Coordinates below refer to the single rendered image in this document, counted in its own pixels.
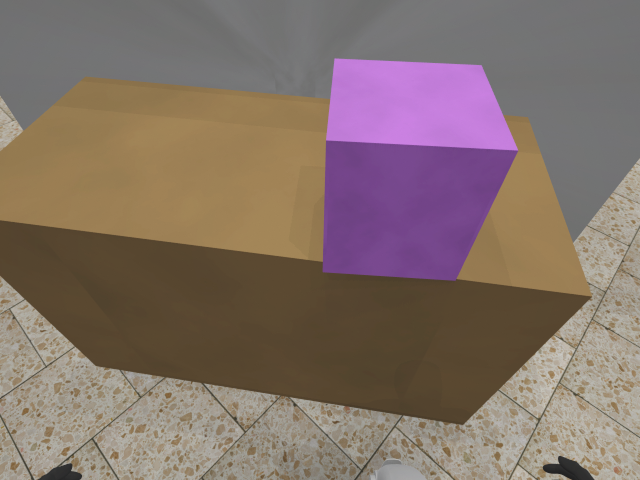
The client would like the carton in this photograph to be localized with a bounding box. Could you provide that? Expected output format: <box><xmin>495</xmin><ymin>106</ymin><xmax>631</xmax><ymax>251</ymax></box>
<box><xmin>323</xmin><ymin>59</ymin><xmax>518</xmax><ymax>281</ymax></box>

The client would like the right robot shin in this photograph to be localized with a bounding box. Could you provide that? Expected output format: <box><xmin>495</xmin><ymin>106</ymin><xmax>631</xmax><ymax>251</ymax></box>
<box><xmin>381</xmin><ymin>459</ymin><xmax>402</xmax><ymax>467</ymax></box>

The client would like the pedestal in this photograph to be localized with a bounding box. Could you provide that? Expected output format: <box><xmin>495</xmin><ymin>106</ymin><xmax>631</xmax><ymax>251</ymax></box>
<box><xmin>0</xmin><ymin>77</ymin><xmax>592</xmax><ymax>425</ymax></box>

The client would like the right robot hand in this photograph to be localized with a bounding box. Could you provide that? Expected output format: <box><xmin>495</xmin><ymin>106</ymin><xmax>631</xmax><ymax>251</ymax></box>
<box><xmin>543</xmin><ymin>456</ymin><xmax>594</xmax><ymax>480</ymax></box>

